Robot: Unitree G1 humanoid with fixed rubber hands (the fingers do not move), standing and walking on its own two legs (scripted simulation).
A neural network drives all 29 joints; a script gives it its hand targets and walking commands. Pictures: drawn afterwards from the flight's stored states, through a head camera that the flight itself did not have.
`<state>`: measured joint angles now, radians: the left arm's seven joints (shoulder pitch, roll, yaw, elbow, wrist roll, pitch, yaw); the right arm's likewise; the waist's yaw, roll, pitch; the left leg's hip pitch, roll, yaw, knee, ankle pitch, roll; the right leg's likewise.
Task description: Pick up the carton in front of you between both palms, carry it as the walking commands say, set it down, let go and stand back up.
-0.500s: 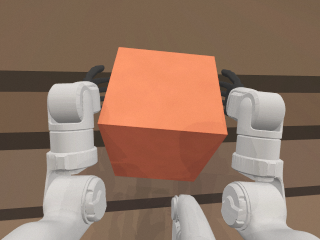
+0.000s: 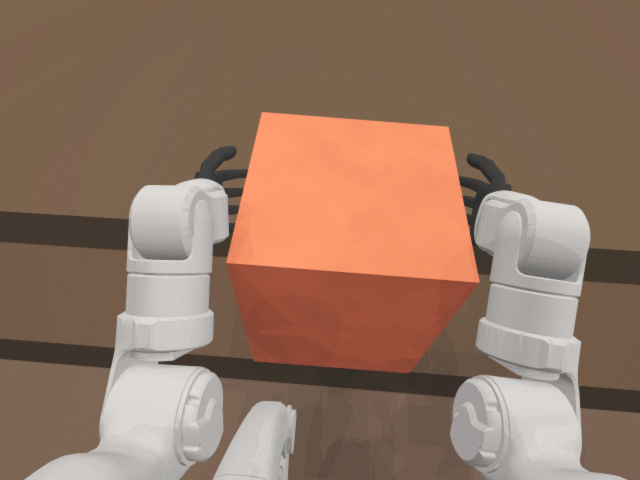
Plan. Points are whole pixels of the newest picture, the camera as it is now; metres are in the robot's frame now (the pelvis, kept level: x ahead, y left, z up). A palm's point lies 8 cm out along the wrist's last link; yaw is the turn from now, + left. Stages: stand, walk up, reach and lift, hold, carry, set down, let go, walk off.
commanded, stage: carry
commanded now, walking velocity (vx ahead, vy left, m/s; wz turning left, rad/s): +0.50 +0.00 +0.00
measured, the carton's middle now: (342, 254) +0.38 +0.02 +0.09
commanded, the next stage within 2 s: none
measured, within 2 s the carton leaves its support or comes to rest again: neither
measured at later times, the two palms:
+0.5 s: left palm out of the picture +0.66 +0.21 +0.29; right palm out of the picture +0.63 -0.09 +0.30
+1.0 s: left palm out of the picture +0.90 +0.22 +0.37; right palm out of the picture +0.94 -0.07 +0.37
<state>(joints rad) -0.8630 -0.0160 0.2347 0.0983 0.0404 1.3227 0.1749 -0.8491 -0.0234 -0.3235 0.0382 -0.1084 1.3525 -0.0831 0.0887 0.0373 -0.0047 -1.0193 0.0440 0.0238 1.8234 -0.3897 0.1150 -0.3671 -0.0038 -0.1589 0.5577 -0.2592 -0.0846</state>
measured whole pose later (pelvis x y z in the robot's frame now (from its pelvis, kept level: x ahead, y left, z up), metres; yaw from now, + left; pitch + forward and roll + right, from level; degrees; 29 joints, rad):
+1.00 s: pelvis +0.55 +0.04 +0.25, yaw +0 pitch +2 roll -3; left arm -0.81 0.01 0.15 0.23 0.01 1.33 0.16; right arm -0.80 0.00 -0.36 0.18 -0.13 1.34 -0.07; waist 0.15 0.04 0.03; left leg -0.67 -0.04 -0.07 1.80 -0.15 0.10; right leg -0.58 0.03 -0.21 0.82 -0.29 -0.12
